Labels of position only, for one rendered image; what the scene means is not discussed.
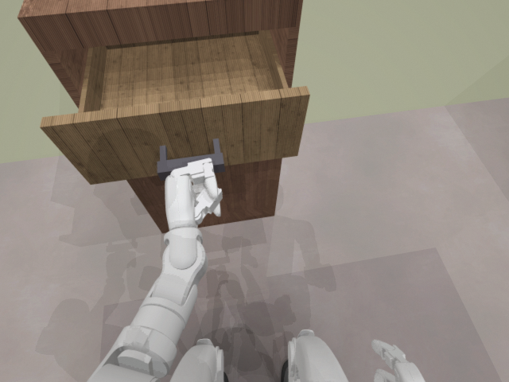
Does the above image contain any cabinet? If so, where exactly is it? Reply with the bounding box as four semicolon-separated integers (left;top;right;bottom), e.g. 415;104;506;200
17;0;303;233

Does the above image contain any left robot thigh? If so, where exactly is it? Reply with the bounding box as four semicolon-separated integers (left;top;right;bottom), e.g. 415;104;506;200
170;345;223;382

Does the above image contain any drawer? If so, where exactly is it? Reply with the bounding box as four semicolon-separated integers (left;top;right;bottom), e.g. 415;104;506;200
40;29;310;185

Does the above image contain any robot left hand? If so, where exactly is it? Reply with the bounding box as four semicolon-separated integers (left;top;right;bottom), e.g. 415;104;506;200
165;158;223;230

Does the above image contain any handle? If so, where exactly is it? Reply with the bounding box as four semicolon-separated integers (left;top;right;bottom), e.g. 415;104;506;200
157;138;225;181

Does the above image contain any robot left upper arm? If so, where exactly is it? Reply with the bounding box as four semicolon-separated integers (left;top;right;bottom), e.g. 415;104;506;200
90;364;161;382

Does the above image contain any robot left forearm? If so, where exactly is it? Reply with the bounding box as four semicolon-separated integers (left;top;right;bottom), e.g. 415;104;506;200
87;227;208;382

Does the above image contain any right robot thigh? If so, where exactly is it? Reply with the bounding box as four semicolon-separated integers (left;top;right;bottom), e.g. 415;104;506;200
288;336;348;382

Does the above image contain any robot thigh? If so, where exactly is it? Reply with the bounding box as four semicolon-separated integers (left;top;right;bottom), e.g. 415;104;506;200
170;345;223;382
288;336;348;382

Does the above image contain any robot right hand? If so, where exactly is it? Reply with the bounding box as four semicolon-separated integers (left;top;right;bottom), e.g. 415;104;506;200
371;340;425;382

